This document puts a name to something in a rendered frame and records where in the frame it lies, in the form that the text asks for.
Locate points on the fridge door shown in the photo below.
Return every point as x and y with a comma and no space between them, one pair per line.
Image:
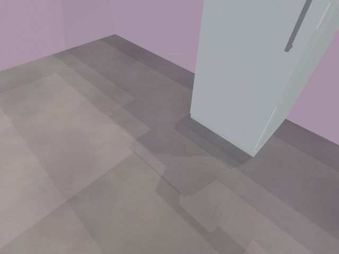
242,69

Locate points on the handle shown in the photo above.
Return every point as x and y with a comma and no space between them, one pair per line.
298,24

